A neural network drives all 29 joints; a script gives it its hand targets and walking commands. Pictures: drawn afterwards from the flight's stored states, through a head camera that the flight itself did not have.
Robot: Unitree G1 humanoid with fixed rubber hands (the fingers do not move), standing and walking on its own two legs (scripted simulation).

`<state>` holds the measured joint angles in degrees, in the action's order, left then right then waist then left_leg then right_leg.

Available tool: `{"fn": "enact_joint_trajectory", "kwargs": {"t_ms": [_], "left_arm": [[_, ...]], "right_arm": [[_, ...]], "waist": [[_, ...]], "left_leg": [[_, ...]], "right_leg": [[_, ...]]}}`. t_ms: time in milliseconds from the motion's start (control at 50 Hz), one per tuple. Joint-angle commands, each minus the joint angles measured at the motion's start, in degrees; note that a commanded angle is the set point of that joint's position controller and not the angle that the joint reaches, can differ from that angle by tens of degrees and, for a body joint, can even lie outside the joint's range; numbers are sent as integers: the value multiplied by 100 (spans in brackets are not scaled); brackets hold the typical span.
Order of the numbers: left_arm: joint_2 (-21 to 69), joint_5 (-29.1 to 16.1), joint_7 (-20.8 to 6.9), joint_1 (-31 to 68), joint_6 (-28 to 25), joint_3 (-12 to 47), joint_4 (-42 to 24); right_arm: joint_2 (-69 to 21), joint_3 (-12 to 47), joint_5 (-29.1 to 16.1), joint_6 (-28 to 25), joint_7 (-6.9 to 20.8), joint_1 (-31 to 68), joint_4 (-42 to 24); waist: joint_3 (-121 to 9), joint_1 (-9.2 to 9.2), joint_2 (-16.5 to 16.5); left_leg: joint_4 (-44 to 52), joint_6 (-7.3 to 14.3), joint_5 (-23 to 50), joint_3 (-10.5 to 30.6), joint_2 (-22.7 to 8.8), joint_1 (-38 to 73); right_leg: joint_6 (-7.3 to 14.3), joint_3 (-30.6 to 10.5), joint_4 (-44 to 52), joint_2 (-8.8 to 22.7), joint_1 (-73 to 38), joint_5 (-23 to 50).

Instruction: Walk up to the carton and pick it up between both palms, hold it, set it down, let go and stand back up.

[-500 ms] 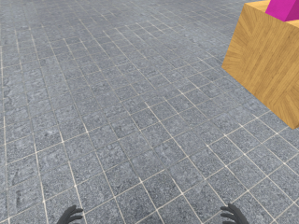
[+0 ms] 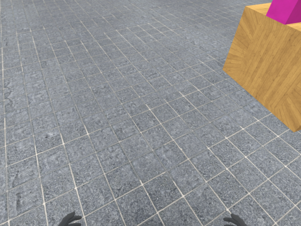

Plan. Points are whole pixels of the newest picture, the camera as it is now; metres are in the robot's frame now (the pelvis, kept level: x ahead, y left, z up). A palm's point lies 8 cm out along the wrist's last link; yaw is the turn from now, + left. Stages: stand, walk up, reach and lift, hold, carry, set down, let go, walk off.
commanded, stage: stand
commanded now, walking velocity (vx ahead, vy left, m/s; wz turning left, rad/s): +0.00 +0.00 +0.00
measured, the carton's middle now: (293, 1) +1.63 -1.12 +0.05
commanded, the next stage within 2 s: none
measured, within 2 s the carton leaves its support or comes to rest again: neither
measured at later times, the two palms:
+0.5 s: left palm out of the picture +0.10 +0.25 -0.09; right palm out of the picture +0.11 -0.25 -0.09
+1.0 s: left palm out of the picture +0.09 +0.25 -0.10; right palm out of the picture +0.09 -0.25 -0.10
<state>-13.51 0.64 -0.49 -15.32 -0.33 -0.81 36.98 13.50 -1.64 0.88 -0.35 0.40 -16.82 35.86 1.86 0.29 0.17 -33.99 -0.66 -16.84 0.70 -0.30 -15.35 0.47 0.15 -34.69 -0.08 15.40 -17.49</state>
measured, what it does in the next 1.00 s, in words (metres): stands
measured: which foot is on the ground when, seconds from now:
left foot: down 0.00-1.00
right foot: down 0.00-1.00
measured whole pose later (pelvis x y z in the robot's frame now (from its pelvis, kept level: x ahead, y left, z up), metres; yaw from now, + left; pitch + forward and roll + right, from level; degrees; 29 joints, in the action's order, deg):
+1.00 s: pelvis +0.00 +0.00 +0.00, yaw +0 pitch -2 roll +0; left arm -14.2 0.4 -0.2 -16.8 -0.2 -0.2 39.7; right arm 14.0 -1.0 0.7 -0.2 0.1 -17.8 37.9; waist 1.8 0.1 0.1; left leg -31.9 -0.6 -15.4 1.1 -0.1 -14.7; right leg 0.4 0.5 -32.6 0.1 14.6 -16.2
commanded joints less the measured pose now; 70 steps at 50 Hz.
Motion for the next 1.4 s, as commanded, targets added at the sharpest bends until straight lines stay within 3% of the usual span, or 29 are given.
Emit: {"fn": "enact_joint_trajectory", "kwargs": {"t_ms": [0,220,480,540,660,1140,1380], "left_arm": [[-750,1,36,141,-137,-227,-554],[-754,-3,45,48,-140,-194,-476],[-766,-2,48,-12,-130,-183,-404],[-775,-17,54,-34,-127,-175,-364],[-749,-14,52,-76,-111,-173,-331],[-838,-13,66,-148,-113,-147,-194],[-832,-34,75,-221,-104,-136,-125]], "right_arm": [[716,-211,3,-132,-29,96,-503],[757,-197,-15,-137,-38,33,-458],[785,-179,-24,-119,-46,29,-400],[775,-170,-26,-118,-53,15,-388],[785,-164,-16,-117,-58,6,-344],[804,-145,-25,-105,-60,-138,-206],[823,-122,-32,-100,-78,-159,-113]], "waist": [[-114,-6,41],[-243,-4,-8],[-276,-24,-45],[-200,-22,77],[-129,-43,-85],[-61,-13,32],[-48,-44,42]], "left_leg": [[614,248,395,478,-405,-55],[638,264,655,523,-446,-15],[708,256,523,548,-437,39],[706,262,576,552,-435,49],[759,266,562,563,-438,7],[837,249,299,575,-414,-48],[851,255,534,579,-430,16]], "right_leg": [[154,-624,772,496,78,392],[133,-536,707,488,-73,678],[142,-541,786,492,-62,481],[137,-563,788,513,-16,543],[143,-558,824,507,-37,520],[147,-597,967,523,2,302],[151,-563,979,532,-49,469]]}}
